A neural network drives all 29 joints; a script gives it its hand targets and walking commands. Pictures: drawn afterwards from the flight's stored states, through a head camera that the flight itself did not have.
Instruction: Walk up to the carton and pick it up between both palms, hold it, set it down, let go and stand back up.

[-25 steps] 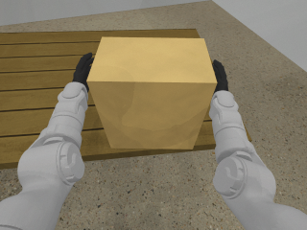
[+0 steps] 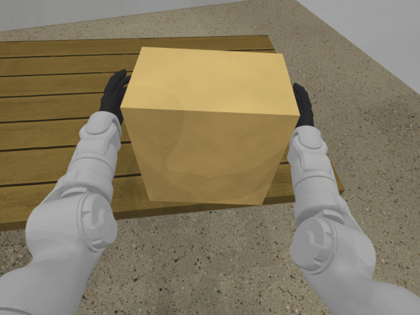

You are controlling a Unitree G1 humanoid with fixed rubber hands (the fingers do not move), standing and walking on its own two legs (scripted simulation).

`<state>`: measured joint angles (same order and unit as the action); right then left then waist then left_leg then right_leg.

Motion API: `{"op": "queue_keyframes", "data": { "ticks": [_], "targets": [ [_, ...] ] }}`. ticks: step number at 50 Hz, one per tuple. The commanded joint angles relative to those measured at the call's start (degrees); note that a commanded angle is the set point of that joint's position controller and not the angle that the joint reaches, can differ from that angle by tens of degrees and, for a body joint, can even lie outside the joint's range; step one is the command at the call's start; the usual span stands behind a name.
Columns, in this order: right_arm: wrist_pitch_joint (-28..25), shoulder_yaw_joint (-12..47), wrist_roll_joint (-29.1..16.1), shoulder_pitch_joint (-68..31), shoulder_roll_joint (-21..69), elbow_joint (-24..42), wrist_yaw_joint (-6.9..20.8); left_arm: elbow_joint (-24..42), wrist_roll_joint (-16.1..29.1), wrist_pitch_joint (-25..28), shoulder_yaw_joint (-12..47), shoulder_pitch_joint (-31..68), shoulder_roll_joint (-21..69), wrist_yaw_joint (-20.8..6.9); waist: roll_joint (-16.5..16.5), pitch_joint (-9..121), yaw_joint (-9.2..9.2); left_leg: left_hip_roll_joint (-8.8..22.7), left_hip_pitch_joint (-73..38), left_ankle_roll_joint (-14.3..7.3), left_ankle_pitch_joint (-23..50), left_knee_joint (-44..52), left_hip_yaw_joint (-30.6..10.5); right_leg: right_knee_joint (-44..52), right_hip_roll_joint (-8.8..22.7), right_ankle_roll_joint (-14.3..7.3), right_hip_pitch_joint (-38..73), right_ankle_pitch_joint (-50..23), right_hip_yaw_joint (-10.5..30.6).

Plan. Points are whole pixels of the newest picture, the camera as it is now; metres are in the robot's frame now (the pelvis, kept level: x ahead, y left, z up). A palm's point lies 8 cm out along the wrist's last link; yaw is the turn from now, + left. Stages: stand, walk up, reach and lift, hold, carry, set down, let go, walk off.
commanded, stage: set down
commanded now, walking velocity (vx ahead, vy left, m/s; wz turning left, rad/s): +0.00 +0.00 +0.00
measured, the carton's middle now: (208, 135) +0.45 -0.01 +0.07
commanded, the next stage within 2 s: none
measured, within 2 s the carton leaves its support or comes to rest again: neither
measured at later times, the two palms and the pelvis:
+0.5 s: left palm (115, 124) +0.46 +0.18 +0.10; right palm (294, 129) +0.44 -0.18 +0.10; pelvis +0.00 +0.00 +0.00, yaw -1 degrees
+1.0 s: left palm (102, 163) +0.40 +0.21 +0.05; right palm (306, 179) +0.35 -0.20 +0.05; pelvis -0.01 +0.00 +0.00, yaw -1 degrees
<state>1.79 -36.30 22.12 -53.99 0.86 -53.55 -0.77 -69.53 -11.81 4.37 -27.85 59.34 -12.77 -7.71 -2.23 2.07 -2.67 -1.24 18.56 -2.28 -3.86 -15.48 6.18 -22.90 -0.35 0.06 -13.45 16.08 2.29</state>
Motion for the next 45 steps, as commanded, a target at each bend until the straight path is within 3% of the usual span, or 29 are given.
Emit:
{"op": "queue_keyframes", "data": {
  "ticks": [1,5,6,7,10,12,15,16,17,18,20,21,23,25,27,28,31,32,33,34,35,36,37,38,39,41,42,43,45],
  "targets": [
    [-1.03,6.89,3.21,-25.38,21.81,9.21,3.11,4.24,-5.54,1.84,-0.75,34.7,11.23,-2.74,-2.68,25.98,1.37,2.1,-20.63,-2.76,5.14,-0.67,0.62,5.26,3.1,7.17,-2.98,-29.16,-4.82],
    [-0.98,7.91,-2.34,-22.71,4.18,5.08,0.85,0.48,-1.79,1.66,0.06,31.83,-3.48,0.89,-1.49,25.01,2.17,2.74,-21.62,-1.73,7.1,-1.98,-0.01,5.98,2.31,6.18,-6.53,-24.7,-5.01],
    [-1.24,8.83,-4.15,-22.22,1.71,6.57,-0.55,1.94,-0.69,1.97,0.78,30.51,-5.95,2.12,-1.85,24.49,1.91,2.69,-20.84,-1.74,6.38,-2.2,-0.07,6.08,2.09,6.37,-6.33,-23.87,-4.73],
    [-0.76,9.17,-5.7,-21.21,-2.36,2.28,-1.58,-0.87,0.27,1.75,1.66,31.21,-9.34,3.25,-1.3,23.19,1.17,2.56,-19.33,-1.71,5.56,-2.17,-0.38,6.17,2.01,6.16,-5.98,-24.0,-4.46],
    [-1.48,14.07,-12.83,-23.69,-11.81,-0.89,-3.44,-2.6,6.38,2.61,6.52,32.61,-16.71,5.72,0.48,29.66,1.22,2.72,-18.98,-0.78,9.9,-4.93,-0.16,4.52,1.11,5.36,-8.24,-28.59,-3.39],
    [-3.35,17.63,-17.75,-27.28,-13.46,-1.81,-4.54,2.04,12.22,4.27,16.19,36.0,-14.75,7.32,4.02,40.91,-1.26,3.47,-23.52,1.5,18.1,-8.62,-1.64,4.61,-0.66,3.46,-13.09,-26.09,-4.63],
    [-4.68,20.92,-20.71,-25.66,-15.43,-3.58,-5.53,2.87,16.43,5.59,20.84,34.58,-13.88,8.2,4.93,46.81,-1.01,5.04,-30.03,2.37,26.86,-13.33,-4.32,4.99,-1.03,2.6,-21.71,-25.48,-4.95],
    [-3.18,22.15,-22.79,-28.1,-16.03,-7.58,-5.59,-2.32,16.89,5.16,21.38,36.17,-15.94,8.47,3.05,43.38,-0.14,4.9,-26.97,1.92,22.17,-12.3,-3.4,5.57,-0.95,2.55,-21.43,-21.19,-4.22],
    [-4.75,25.16,-25.25,-23.63,-15.07,-4.55,-6.07,-1.7,17.13,5.31,22.89,30.41,-14.26,8.07,2.97,46.97,0.42,4.48,-26.5,1.89,25.3,-12.71,-3.14,4.62,-1.6,2.44,-16.8,-29.07,-3.89],
    [-4.28,25.94,-26.29,-28.49,-16.63,-6.6,-5.58,-4.36,17.66,5.85,22.1,34.51,-16.63,8.48,3.33,45.2,1.99,4.55,-23.81,1.95,22.04,-12.34,-3.23,4.35,-1.43,2.32,-18.07,-24.85,-3.77],
    [-5.57,27.92,-28.22,-23.08,-17.46,-7.52,-6.07,-3.19,17.81,6.39,22.31,29.24,-16.2,8.24,3.3,45.78,2.64,4.53,-24.83,2.35,25.34,-13.42,-3.53,3.36,-1.88,2.16,-16.97,-28.03,-3.72],
    [-5.29,26.57,-27.98,-27.68,-18.73,-10.22,-6.1,-5.69,17.83,6.34,22.83,34.0,-16.55,8.13,3.38,43.6,1.69,4.65,-23.04,2.75,22.29,-13.08,-3.28,3.62,-1.73,2.34,-19.04,-25.79,-3.9],
    [-8.03,31.34,-30.24,-19.98,-17.17,-6.8,-6.95,-3.33,17.78,6.6,22.99,24.65,-15.84,6.84,1.74,45.15,2.53,3.98,-24.08,2.51,27.55,-14.17,-3.66,2.77,-1.64,2.95,-14.39,-35.95,-2.95],
    [-8.85,30.59,-30.73,-17.62,-19.64,-9.32,-6.83,-1.78,17.71,6.5,23.52,22.61,-15.12,6.5,3.63,42.35,1.1,4.62,-29.33,3.56,31.4,-14.76,-5.15,3.53,-1.73,3.1,-18.0,-34.83,-3.98],
    [-8.99,30.45,-30.95,-20.29,-20.96,-9.68,-6.97,-1.03,17.7,6.0,22.24,25.78,-16.37,6.33,3.77,42.11,1.73,5.45,-31.1,4.4,33.29,-15.87,-5.66,4.52,-1.78,2.99,-21.62,-29.74,-4.43],
    [-10.25,31.43,-32.9,-15.27,-21.31,-7.7,-6.66,2.96,17.3,6.02,23.31,20.06,-14.7,6.5,4.41,44.15,1.79,5.25,-32.59,4.77,34.15,-15.34,-5.47,4.84,-2.27,2.65,-18.58,-31.97,-4.41],
    [-10.53,31.39,-32.87,-18.39,-21.99,-8.36,-6.37,1.68,16.48,6.33,21.48,22.37,-15.65,6.65,6.63,43.74,3.03,5.4,-33.44,5.04,33.52,-15.55,-5.36,5.28,-1.92,2.23,-22.5,-28.08,-3.94],
    [-11.64,33.27,-34.34,-9.81,-21.41,-5.98,-6.57,5.67,15.4,5.63,22.24,13.54,-13.95,6.24,5.9,44.32,1.93,5.5,-34.48,5.45,38.48,-15.45,-5.77,5.32,-2.71,1.83,-17.33,-33.22,-4.31],
    [-10.77,31.82,-33.08,-17.03,-22.71,-6.29,-6.31,2.14,16.02,6.23,19.97,20.12,-16.3,6.49,5.72,43.79,4.19,5.14,-32.72,4.76,35.13,-15.45,-5.07,5.58,-1.84,2.63,-21.77,-28.6,-3.52],
    [-12.34,34.26,-34.53,-10.34,-22.02,-3.81,-6.33,6.57,15.74,5.95,21.95,12.24,-13.22,6.08,4.9,43.93,2.26,5.47,-35.95,5.33,39.34,-15.97,-6.27,5.27,-2.64,2.3,-17.82,-34.78,-4.42],
    [-12.45,31.69,-32.63,-11.55,-24.06,-5.52,-6.53,5.77,15.35,5.71,20.37,14.32,-14.74,6.22,6.72,43.94,2.21,6.13,-38.22,5.51,39.86,-16.59,-7.26,5.09,-2.39,2.34,-23.35,-30.91,-4.66],
    [-12.86,33.1,-34.05,-4.46,-23.38,-4.88,-6.74,9.95,15.5,4.97,20.54,7.92,-13.55,5.7,7.24,42.12,1.5,6.09,-39.86,5.54,43.57,-16.56,-7.3,5.65,-2.5,2.28,-21.24,-34.2,-4.44],
    [-12.89,32.62,-33.24,-10.05,-23.71,-2.94,-6.83,8.52,14.82,4.85,18.83,11.51,-14.48,5.99,7.67,42.89,3.33,5.97,-39.71,5.42,43.02,-16.67,-7.17,5.45,-2.12,2.55,-23.88,-30.6,-4.66],
    [-13.88,34.01,-34.22,-2.78,-22.79,-2.03,-7.24,12.57,14.39,4.4,18.94,5.2,-13.65,5.58,7.63,41.42,2.24,6.38,-44.93,4.85,46.81,-17.57,-8.54,6.02,-1.76,2.3,-25.01,-32.98,-4.28],
    [-14.37,31.67,-33.98,-8.85,-24.28,1.11,-6.97,15.02,14.85,5.05,18.81,9.9,-13.98,5.9,8.45,44.42,3.34,6.27,-41.92,5.9,41.71,-16.21,-7.11,8.08,-1.97,1.28,-24.03,-27.3,-4.25],
    [-14.52,35.54,-36.32,-4.46,-22.27,5.2,-7.03,14.08,14.7,4.39,17.6,5.13,-14.87,5.16,5.88,41.67,4.36,4.17,-35.57,4.96,40.29,-15.79,-5.39,4.89,-2.08,2.97,-14.1,-38.55,-3.06],
    [-15.43,35.98,-36.54,-1.72,-21.45,8.1,-7.25,17.75,15.02,4.81,17.8,1.71,-13.17,4.75,6.29,43.75,3.54,4.18,-36.22,4.51,42.55,-15.61,-6.36,3.74,-2.06,3.52,-13.63,-42.34,-3.37],
    [-15.09,34.62,-37.02,-5.68,-22.59,8.83,-7.21,20.29,15.48,4.89,18.84,6.31,-14.01,4.81,7.5,43.6,2.75,4.13,-34.97,4.59,38.97,-15.32,-6.29,4.01,-1.82,3.55,-15.34,-38.84,-3.65],
    [-14.79,35.81,-37.01,-7.03,-21.25,14.8,-7.44,20.47,16.69,5.65,18.63,6.78,-15.96,4.31,4.21,42.22,4.21,3.41,-27.64,3.77,31.09,-14.14,-5.16,3.33,-1.1,3.98,-8.77,-39.92,-2.47]
  ]
}}
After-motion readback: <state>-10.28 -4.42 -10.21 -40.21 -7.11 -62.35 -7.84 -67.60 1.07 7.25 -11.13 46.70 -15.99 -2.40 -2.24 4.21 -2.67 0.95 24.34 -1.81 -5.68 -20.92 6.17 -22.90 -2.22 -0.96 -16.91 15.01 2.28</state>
